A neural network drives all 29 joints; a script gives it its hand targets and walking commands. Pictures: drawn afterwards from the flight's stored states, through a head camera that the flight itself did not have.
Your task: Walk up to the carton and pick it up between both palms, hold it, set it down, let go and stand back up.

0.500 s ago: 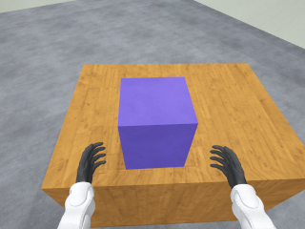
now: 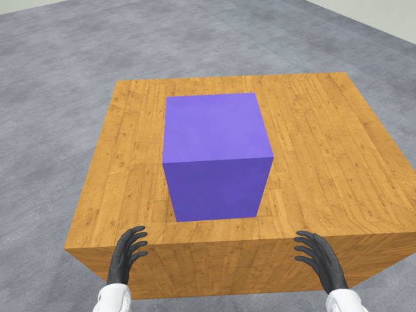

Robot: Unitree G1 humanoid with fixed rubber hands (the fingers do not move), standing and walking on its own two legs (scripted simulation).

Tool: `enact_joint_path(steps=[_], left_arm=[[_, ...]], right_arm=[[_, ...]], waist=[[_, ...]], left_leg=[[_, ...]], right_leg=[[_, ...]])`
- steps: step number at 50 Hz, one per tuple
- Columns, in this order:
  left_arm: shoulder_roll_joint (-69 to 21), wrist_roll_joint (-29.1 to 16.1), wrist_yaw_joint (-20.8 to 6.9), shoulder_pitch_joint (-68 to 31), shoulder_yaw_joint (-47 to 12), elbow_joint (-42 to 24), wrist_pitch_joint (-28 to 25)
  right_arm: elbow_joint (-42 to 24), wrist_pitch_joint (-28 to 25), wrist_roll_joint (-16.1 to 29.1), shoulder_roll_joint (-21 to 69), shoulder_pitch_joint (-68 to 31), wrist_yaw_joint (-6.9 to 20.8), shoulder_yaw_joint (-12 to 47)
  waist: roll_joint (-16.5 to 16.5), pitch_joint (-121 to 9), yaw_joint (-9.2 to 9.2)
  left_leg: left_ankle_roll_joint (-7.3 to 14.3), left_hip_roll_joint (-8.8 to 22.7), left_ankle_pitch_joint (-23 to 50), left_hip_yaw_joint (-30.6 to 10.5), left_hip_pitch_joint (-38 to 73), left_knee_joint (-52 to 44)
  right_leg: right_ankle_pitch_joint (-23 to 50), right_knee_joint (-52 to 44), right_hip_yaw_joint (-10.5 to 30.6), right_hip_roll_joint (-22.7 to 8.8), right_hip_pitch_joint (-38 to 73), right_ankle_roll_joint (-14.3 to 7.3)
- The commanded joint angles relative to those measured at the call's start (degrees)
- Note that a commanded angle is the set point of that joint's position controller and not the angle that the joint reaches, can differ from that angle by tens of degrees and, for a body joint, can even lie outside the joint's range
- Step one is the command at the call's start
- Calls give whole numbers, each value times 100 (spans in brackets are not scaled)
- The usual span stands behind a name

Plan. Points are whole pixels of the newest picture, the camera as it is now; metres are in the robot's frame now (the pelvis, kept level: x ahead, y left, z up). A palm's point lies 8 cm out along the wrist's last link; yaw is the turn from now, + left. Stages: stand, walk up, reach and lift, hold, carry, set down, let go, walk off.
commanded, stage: set down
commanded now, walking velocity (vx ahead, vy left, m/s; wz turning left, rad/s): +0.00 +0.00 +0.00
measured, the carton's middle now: (213, 160) +0.47 +0.01 -0.02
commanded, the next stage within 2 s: none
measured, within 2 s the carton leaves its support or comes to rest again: neither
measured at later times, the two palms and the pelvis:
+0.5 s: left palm (118, 294) +0.18 +0.20 -0.07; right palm (338, 298) +0.17 -0.22 -0.06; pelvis +0.03 -0.03 -0.01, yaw -2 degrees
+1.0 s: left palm (112, 306) +0.16 +0.21 -0.07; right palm (336, 305) +0.16 -0.22 -0.07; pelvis +0.03 -0.01 +0.00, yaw -2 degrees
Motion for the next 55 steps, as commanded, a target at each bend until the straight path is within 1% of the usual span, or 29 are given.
enact_joint_path(steps=[1,2,3,4,5,6,7,8,9,10,11,13,15,16,19,21,22,24,26,28,30,32,35,40,44,47,51,55], left_arm=[[1096,-826,456,-2102,-445,-1095,-1121],[1133,-939,482,-2448,-263,-1435,-1212],[1067,-939,444,-2017,-533,-1156,-1269],[1041,-941,399,-1747,-391,-1026,-1284],[1026,-866,318,-1371,-323,-729,-1273],[969,-743,225,-956,-113,-380,-1260],[888,-566,100,-571,149,48,-1247],[777,-392,-28,-285,454,448,-1240],[707,-290,-149,-131,665,756,-1256],[641,-270,-251,-38,752,966,-1297],[604,-312,-339,31,774,1130,-1364],[593,-410,-474,78,721,1228,-1521],[724,-422,-538,6,687,1041,-1613],[835,-412,-539,-55,698,859,-1632],[1243,-379,-446,-289,795,-52,-1680],[1413,-378,-366,-374,770,-571,-1674],[1443,-387,-323,-366,711,-694,-1644],[1430,-422,-254,-277,543,-725,-1495],[1366,-452,-214,-75,399,-616,-1216],[1279,-416,-192,191,349,-498,-839],[1176,-329,-194,422,363,-408,-441],[1070,-214,-222,581,398,-353,-85],[986,-42,-275,726,472,-424,303],[970,192,-236,708,490,-972,594],[959,249,-122,552,372,-1417,729],[940,255,-65,571,303,-1572,883],[901,314,-50,681,308,-1522,1162],[869,430,-108,766,422,-1344,1469]], right_arm=[[-1357,-541,193,-1346,-2590,153,-874],[-1612,-530,202,-1502,-2599,152,-1081],[-1457,-534,263,-1321,-2224,165,-851],[-1302,-530,283,-1205,-1877,164,-763],[-995,-568,298,-1035,-1594,169,-546],[-516,-637,328,-856,-1281,157,-287],[56,-756,402,-667,-976,143,-7],[681,-900,509,-491,-694,117,277],[1117,-1040,593,-381,-586,88,462],[1376,-1144,619,-341,-553,56,583],[1528,-1249,614,-334,-532,28,630],[1691,-1485,593,-384,-521,-1,621],[1624,-1687,572,-431,-555,-22,572],[1478,-1758,548,-455,-589,-35,531],[638,-1944,458,-619,-698,-96,329],[148,-2011,397,-731,-724,-115,249],[23,-1981,354,-754,-704,-105,215],[-17,-1816,249,-684,-601,-62,151],[106,-1576,132,-482,-422,-21,100],[318,-1322,44,-237,-224,11,77],[540,-1084,10,-58,-95,57,90],[673,-883,-6,0,-58,97,117],[649,-669,-40,-75,-22,83,97],[357,-508,-166,-334,114,-66,-225],[276,-330,-306,-423,230,-69,-447],[242,-168,-383,-357,336,-30,-491],[232,-6,-437,-172,355,11,-426],[241,88,-440,-51,318,15,-302]], waist=[[-287,-1056,-120],[-270,-1092,-18],[-305,-1199,-60],[-172,-1167,29],[-202,-1457,14],[-108,-1555,80],[-90,-1683,118],[-27,-1626,152],[-3,-1534,110],[-15,-1307,61],[-93,-1038,-16],[-201,-659,-151],[-254,-529,-203],[-314,-528,-204],[-497,-725,-188],[-479,-961,-155],[-400,-1042,-136],[-183,-1078,-106],[13,-960,-80],[173,-751,-31],[279,-516,47],[285,-315,122],[165,-105,173],[-25,-30,86],[-14,-20,-27],[29,-64,-63],[101,-171,4],[88,-266,102]], left_leg=[[-750,161,-1065,-29,-53,-216],[-686,176,-1136,-69,-164,-187],[-724,201,-1245,-125,-125,-233],[-640,121,-815,25,-218,-94],[-579,66,-179,160,-154,57],[-529,-12,597,240,-198,234],[-504,-63,1347,248,-190,405],[-506,-109,1911,225,-261,557],[-524,-142,2168,181,-335,652],[-533,-152,2134,128,-400,659],[-525,-139,1919,77,-402,613],[-500,-109,1557,51,-257,510],[-471,-115,1480,91,-170,437],[-455,-128,1475,120,-182,402],[-420,-183,1407,206,-301,277],[-437,-194,1350,276,-344,227],[-458,-188,1257,314,-337,216],[-503,-152,882,371,-293,193],[-507,-85,425,379,-293,138],[-485,-11,115,336,-316,56],[-489,48,59,285,-257,-19],[-521,69,214,252,-162,-55],[-564,63,592,242,4,-80],[-588,58,986,244,283,-125],[-602,90,870,249,386,-199],[-581,90,769,278,370,-213],[-541,62,838,303,320,-132],[-486,21,1098,307,278,-12]], right_leg=[[-365,387,-90,588,432,81],[-350,397,-86,537,415,66],[-333,422,-69,556,553,89],[-80,429,-12,510,707,49],[420,468,31,499,950,47],[1026,491,150,474,1216,7],[1556,485,284,438,1438,-43],[1942,496,415,388,1575,-114],[2167,512,487,347,1572,-173],[2279,516,526,287,1509,-194],[2305,513,542,216,1361,-170],[2198,469,588,140,1066,-110],[2209,445,629,177,1082,-58],[2279,460,631,221,1200,-20],[2562,570,625,333,1746,123],[2576,639,590,402,2044,158],[2410,637,561,434,2072,144],[1771,582,483,472,1886,70],[1012,470,432,437,1590,-16],[368,320,416,362,1297,-88],[-69,148,394,311,1004,-137],[-217,17,347,306,854,-154],[-94,-113,285,348,889,-150],[300,-186,220,477,1046,-136],[237,-179,180,534,988,-134],[179,-158,185,505,982,-126],[274,-121,203,431,1010,-106],[626,-70,254,368,1118,-76]])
